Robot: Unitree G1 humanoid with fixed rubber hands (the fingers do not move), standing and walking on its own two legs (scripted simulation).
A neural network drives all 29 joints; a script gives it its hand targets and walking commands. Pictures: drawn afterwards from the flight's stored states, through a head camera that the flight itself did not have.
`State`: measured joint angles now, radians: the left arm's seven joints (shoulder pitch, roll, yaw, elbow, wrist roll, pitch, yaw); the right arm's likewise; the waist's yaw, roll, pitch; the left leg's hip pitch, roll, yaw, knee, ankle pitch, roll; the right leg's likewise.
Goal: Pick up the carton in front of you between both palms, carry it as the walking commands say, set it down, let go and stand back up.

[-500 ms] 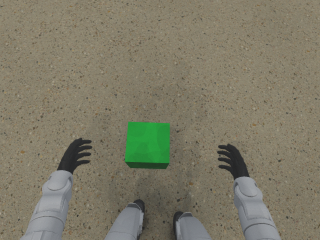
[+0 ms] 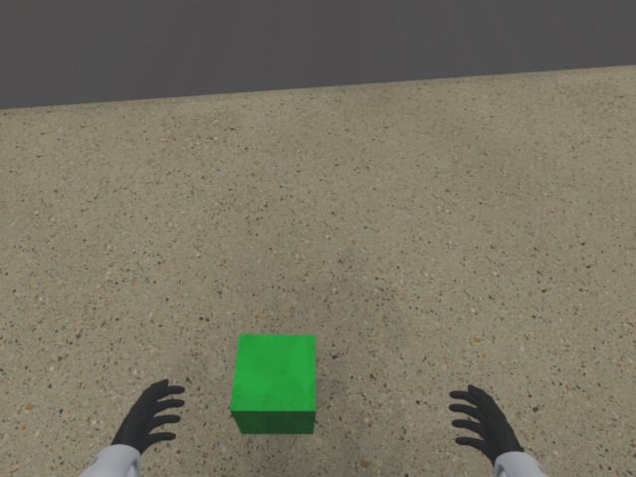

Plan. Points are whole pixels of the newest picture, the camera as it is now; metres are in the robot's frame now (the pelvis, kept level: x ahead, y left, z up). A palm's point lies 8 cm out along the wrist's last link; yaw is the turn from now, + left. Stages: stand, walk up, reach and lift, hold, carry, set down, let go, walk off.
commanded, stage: let go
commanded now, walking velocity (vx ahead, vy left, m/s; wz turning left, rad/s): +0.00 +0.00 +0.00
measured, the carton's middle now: (277, 385) +0.42 +0.10 -0.65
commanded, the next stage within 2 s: stand in 0.18 s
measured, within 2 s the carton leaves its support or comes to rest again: neither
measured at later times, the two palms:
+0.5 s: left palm (74, 459) +0.15 +0.31 -0.09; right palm (525, 472) +0.14 -0.26 -0.08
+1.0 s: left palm out of the picture +0.12 +0.32 -0.10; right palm out of the picture +0.11 -0.27 -0.09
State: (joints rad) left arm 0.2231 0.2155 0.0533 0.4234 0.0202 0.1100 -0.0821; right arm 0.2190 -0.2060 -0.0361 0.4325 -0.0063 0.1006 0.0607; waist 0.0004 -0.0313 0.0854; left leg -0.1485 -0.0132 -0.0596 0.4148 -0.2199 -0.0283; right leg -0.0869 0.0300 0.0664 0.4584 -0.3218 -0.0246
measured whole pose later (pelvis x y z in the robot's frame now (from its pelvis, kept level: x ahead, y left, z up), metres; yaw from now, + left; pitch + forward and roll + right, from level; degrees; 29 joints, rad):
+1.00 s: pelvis +0.01 +0.03 +0.00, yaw -1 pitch -1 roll +0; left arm 0.20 0.36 0.02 0.81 0.03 0.01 0.03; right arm 0.13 -0.34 -0.02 0.91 -0.03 0.00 -0.02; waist 0.00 -0.03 0.02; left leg -0.18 -0.03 -0.02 0.46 -0.25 0.02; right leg -0.10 0.00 0.08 0.43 -0.31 0.02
